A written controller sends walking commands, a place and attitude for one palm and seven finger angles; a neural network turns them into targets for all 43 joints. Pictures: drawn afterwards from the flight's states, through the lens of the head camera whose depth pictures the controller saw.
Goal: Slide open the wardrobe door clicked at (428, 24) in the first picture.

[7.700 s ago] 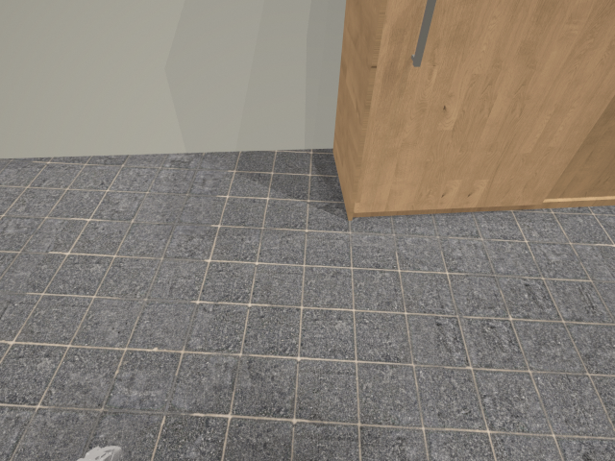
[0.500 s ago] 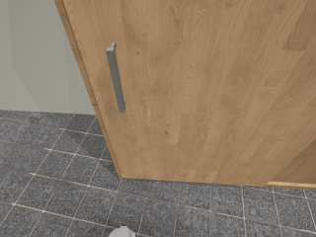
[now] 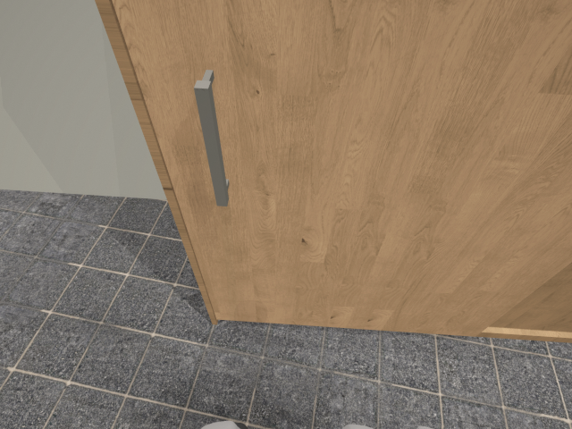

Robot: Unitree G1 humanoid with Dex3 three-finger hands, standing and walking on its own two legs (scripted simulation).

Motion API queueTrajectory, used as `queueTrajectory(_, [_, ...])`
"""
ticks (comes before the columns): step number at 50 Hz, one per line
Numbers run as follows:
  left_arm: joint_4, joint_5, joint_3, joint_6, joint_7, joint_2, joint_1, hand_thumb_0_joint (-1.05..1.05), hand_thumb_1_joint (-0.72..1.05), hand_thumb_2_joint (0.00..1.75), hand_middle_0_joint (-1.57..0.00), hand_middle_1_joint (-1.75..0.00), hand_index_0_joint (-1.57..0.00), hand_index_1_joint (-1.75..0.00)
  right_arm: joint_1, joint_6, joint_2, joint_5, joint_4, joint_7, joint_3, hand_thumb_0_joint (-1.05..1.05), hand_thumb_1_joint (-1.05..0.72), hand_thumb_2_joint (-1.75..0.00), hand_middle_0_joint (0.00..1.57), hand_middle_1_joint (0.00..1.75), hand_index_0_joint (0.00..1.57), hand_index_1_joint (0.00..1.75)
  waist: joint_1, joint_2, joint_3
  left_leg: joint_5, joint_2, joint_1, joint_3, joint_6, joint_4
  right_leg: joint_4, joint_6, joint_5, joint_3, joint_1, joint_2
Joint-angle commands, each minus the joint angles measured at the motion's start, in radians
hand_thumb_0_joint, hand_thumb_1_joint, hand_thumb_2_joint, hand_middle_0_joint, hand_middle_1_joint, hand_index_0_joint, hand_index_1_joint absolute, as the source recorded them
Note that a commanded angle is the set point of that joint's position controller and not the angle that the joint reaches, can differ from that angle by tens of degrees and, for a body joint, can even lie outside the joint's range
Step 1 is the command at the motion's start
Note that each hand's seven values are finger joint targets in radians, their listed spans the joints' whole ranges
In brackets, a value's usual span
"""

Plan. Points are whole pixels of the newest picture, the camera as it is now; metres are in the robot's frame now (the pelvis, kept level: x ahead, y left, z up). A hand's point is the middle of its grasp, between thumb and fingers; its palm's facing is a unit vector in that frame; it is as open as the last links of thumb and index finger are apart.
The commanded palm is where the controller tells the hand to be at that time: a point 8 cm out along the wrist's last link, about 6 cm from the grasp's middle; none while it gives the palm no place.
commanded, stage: come to a stop and stand still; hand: left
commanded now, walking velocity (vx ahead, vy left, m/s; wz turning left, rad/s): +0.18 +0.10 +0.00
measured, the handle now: (216, 145) +0.51 +0.16 +0.10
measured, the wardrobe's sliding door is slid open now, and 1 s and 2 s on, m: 0.00 0.00 0.00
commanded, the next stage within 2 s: look again from close up in 1.10 s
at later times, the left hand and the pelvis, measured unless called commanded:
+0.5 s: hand out of the picture -0.05 +0.15 -0.16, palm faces +0.11 -0.97 -0.23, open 7.4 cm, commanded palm none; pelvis -0.02 -0.03 +0.01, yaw +1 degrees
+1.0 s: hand out of the picture -0.05 +0.22 -0.18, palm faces +0.04 -0.98 -0.18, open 7.4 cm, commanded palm none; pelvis -0.05 +0.04 +0.00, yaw +1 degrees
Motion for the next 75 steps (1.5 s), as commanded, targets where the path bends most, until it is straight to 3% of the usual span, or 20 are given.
queueTrajectory(1, [0.000, 0.000, -0.009, -0.031, -0.001, -0.003, 0.191, 0.00, 0.90, 0.90, -0.20, -0.30, -0.20, -0.30, 0.037, -0.004, -0.173, -0.010, -0.030, 0.012, -0.044, 0.00, -0.90, -0.90, 0.20, 0.30, 0.20, 0.30, 0.016, 0.194, -0.131, -0.367, 0.177, -0.037, -0.219, 0.081, -0.236, -0.333, -0.029, 0.055, -0.069, 0.227, 0.013])
queueTrajectory(2, [0.028, 0.003, -0.008, -0.037, 0.000, 0.009, 0.263, 0.00, 0.90, 0.90, -0.20, -0.30, -0.20, -0.30, 0.030, 0.003, -0.159, -0.006, -0.030, 0.015, -0.042, 0.00, -0.90, -0.90, 0.20, 0.30, 0.20, 0.30, 0.048, 0.142, -0.125, -0.465, 0.124, -0.112, -0.176, 0.038, -0.202, -0.451, -0.026, 0.131, -0.097, 0.331, 0.024])
queueTrajectory(3, [0.038, 0.015, -0.007, -0.045, 0.004, 0.052, 0.285, 0.00, 0.90, 0.90, -0.20, -0.30, -0.20, -0.30, 0.047, 0.011, -0.108, 0.003, -0.029, 0.019, -0.032, 0.00, -0.90, -0.90, 0.20, 0.30, 0.20, 0.30, 0.054, -0.011, -0.075, -0.491, 0.040, -0.173, -0.112, -0.015, -0.070, -0.624, -0.037, 0.035, -0.004, 0.324, -0.049])
queueTrajectory(4, [0.012, 0.019, -0.005, -0.056, 0.008, 0.134, 0.225, 0.00, 0.90, 0.90, -0.20, -0.30, -0.20, -0.30, 0.056, 0.022, -0.031, 0.015, -0.050, 0.028, -0.015, 0.00, -0.90, -0.90, 0.20, 0.30, 0.20, 0.30, 0.031, -0.262, -0.002, -0.420, -0.049, -0.207, -0.060, -0.072, 0.156, -0.855, -0.122, -0.337, 0.352, 0.149, -0.278])
queueTrajectory(5, [-0.036, 0.012, 0.001, -0.052, 0.012, 0.186, 0.118, 0.00, 0.90, 0.90, -0.20, -0.30, -0.20, -0.30, 0.008, 0.027, -0.066, 0.006, -0.077, 0.035, -0.021, 0.00, -0.90, -0.90, 0.20, 0.30, 0.20, 0.30, 0.037, -0.227, 0.067, -0.378, -0.034, -0.138, -0.112, -0.058, 0.277, -0.952, -0.175, -0.436, 0.460, -0.079, -0.370])
queueTrajectory(6, [-0.055, 0.009, 0.010, -0.063, 0.017, 0.201, 0.044, 0.00, 0.90, 0.90, -0.20, -0.30, -0.20, -0.30, 0.024, 0.034, -0.082, 0.000, -0.064, 0.037, -0.024, 0.00, -0.90, -0.90, 0.20, 0.30, 0.20, 0.30, 0.018, -0.256, 0.087, -0.312, -0.036, -0.120, -0.157, -0.047, 0.356, -0.966, -0.173, -0.409, 0.476, -0.134, -0.355])
queueTrajectory(8, [-0.062, 0.007, 0.002, -0.069, 0.014, 0.160, -0.037, 0.00, 0.90, 0.90, -0.20, -0.30, -0.20, -0.30, 0.140, 0.031, -0.096, -0.004, -0.007, 0.043, -0.031, 0.00, -0.90, -0.90, 0.20, 0.30, 0.20, 0.30, -0.037, -0.164, 0.098, -0.211, -0.046, -0.117, -0.151, -0.046, 0.448, -0.884, -0.135, -0.192, 0.294, -0.092, -0.272])
queueTrajectory(10, [-0.050, 0.002, 0.000, -0.075, 0.010, 0.137, -0.003, 0.00, 0.90, 0.90, -0.20, -0.30, -0.20, -0.30, 0.201, 0.019, -0.096, -0.004, 0.016, 0.045, -0.026, 0.00, -0.90, -0.90, 0.20, 0.30, 0.20, 0.30, -0.027, -0.130, 0.048, -0.165, -0.053, -0.135, -0.123, -0.060, 0.453, -0.804, -0.117, 0.039, 0.176, 0.049, -0.227])
queueTrajectory(17, [0.023, 0.006, 0.004, -0.080, 0.017, 0.124, 0.172, 0.00, 0.90, 0.90, -0.20, -0.30, -0.20, -0.30, 0.140, 0.006, -0.090, 0.001, -0.016, 0.030, -0.010, 0.00, -0.90, -0.90, 0.20, 0.30, 0.20, 0.30, 0.061, -0.179, -0.044, -0.275, -0.047, -0.157, -0.118, -0.080, 0.315, -0.695, -0.188, 0.387, 0.213, 0.307, -0.281])
queueTrajectory(20, [0.037, 0.010, 0.010, -0.076, 0.018, 0.138, 0.159, 0.00, 0.90, 0.90, -0.20, -0.30, -0.20, -0.30, 0.148, -0.001, -0.076, 0.010, -0.011, 0.025, -0.002, 0.00, -0.90, -0.90, 0.20, 0.30, 0.20, 0.30, 0.058, -0.208, -0.084, -0.317, -0.062, -0.067, -0.101, -0.071, 0.191, -0.663, -0.204, 0.484, 0.215, 0.312, -0.277])
queueTrajectory(23, [0.047, 0.002, 0.006, -0.070, 0.018, 0.130, 0.100, 0.00, 0.90, 0.90, -0.20, -0.30, -0.20, -0.30, 0.223, -0.010, -0.057, 0.014, 0.031, 0.015, 0.008, 0.00, -0.90, -0.90, 0.20, 0.30, 0.20, 0.30, 0.010, -0.209, -0.099, -0.172, -0.080, 0.123, -0.078, -0.060, -0.014, -0.616, -0.154, 0.443, 0.154, 0.208, -0.215])
queueTrajectory(24, [0.068, 0.012, -0.020, -0.096, 0.055, 0.130, 0.165, 0.00, 0.90, 0.90, -0.20, -0.30, -0.20, -0.30, 0.209, -0.026, -0.117, 0.005, -0.013, 0.022, 0.007, 0.00, -0.90, -0.90, 0.20, 0.30, 0.20, 0.30, -0.009, -0.091, -0.111, -0.197, -0.086, 0.130, -0.065, -0.059, 0.092, -0.526, -0.118, 0.690, 0.175, 0.224, -0.196])
queueTrajectory(25, [0.040, 0.006, -0.024, -0.107, 0.046, 0.140, 0.100, 0.00, 0.90, 0.90, -0.20, -0.30, -0.20, -0.30, 0.241, -0.038, -0.098, 0.009, -0.032, 0.026, 0.023, 0.00, -0.90, -0.90, 0.20, 0.30, 0.20, 0.30, -0.049, 0.007, -0.120, -0.154, -0.050, 0.116, -0.099, -0.044, -0.004, -0.477, -0.112, 0.761, 0.093, 0.227, -0.186])
queueTrajectory(26, [0.027, 0.001, -0.030, -0.106, 0.047, 0.096, 0.126, 0.00, 0.90, 0.90, -0.20, -0.30, -0.20, -0.30, 0.290, -0.056, -0.089, 0.002, -0.024, 0.022, 0.025, 0.00, -0.90, -0.90, 0.20, 0.30, 0.20, 0.30, -0.035, 0.073, -0.206, 0.047, -0.007, 0.120, -0.137, -0.019, -0.035, -0.357, -0.093, 0.789, 0.044, 0.297, -0.132])
queueTrajectory(28, [0.040, -0.006, -0.038, -0.104, 0.043, 0.057, 0.177, 0.00, 0.90, 0.90, -0.20, -0.30, -0.20, -0.30, 0.268, -0.048, -0.130, 0.003, -0.035, 0.006, 0.024, 0.00, -0.90, -0.90, 0.20, 0.30, 0.20, 0.30, -0.006, -0.083, -0.248, 0.242, 0.038, 0.141, -0.146, 0.007, 0.065, -0.384, -0.085, 0.714, 0.009, 0.284, -0.106])
queueTrajectory(31, [0.022, 0.000, -0.052, -0.071, 0.033, 0.062, 0.106, 0.00, 0.90, 0.90, -0.20, -0.30, -0.20, -0.30, 0.214, -0.043, -0.127, 0.006, -0.049, 0.007, 0.032, 0.00, -0.90, -0.90, 0.20, 0.30, 0.20, 0.30, -0.008, 0.145, -0.049, 0.302, 0.035, 0.061, -0.183, 0.004, -0.036, -0.382, -0.062, 0.335, -0.025, 0.189, -0.053])
queueTrajectory(34, [0.014, 0.002, -0.059, -0.054, 0.022, 0.050, 0.120, 0.00, 0.90, 0.90, -0.20, -0.30, -0.20, -0.30, 0.167, -0.037, -0.139, 0.007, -0.076, 0.008, 0.030, 0.00, -0.90, -0.90, 0.20, 0.30, 0.20, 0.30, 0.006, 0.035, 0.056, -0.108, 0.023, -0.045, -0.213, 0.023, -0.138, -0.454, -0.053, 0.194, -0.014, 0.167, -0.037])
queueTrajectory(38, [-0.003, 0.006, -0.059, -0.051, 0.012, 0.055, 0.127, 0.00, 0.90, 0.90, -0.20, -0.30, -0.20, -0.30, 0.165, -0.044, -0.154, 0.003, -0.093, 0.012, 0.025, 0.00, -0.90, -0.90, 0.20, 0.30, 0.20, 0.30, 0.004, 0.078, 0.064, -0.308, 0.014, -0.066, -0.246, 0.024, -0.232, -0.453, -0.052, 0.236, -0.015, 0.170, -0.035])
queueTrajectory(51, [-0.003, 0.001, -0.061, -0.060, 0.010, 0.059, 0.134, 0.00, 0.90, 0.90, -0.20, -0.30, -0.20, -0.30, 0.223, -0.057, -0.142, 0.007, -0.042, 0.004, 0.034, 0.00, -0.90, -0.90, 0.20, 0.30, 0.20, 0.30, -0.003, 0.032, 0.005, -0.044, 0.010, 0.046, -0.208, 0.009, -0.195, -0.502, -0.050, 0.330, 0.002, 0.202, -0.062])
queueTrajectory(75, [0.051, -0.004, -0.056, -0.077, 0.020, 0.018, 0.160, 0.00, 0.90, 0.90, -0.20, -0.30, -0.20, -0.30, 0.282, -0.053, -0.063, 0.014, 0.072, 0.001, 0.035, 0.00, -0.90, -0.90, 0.20, 0.30, 0.20, 0.30, -0.006, -0.020, 0.004, -0.075, -0.002, 0.071, -0.149, 0.009, -0.143, -0.541, -0.055, 0.375, 0.028, 0.216, -0.074])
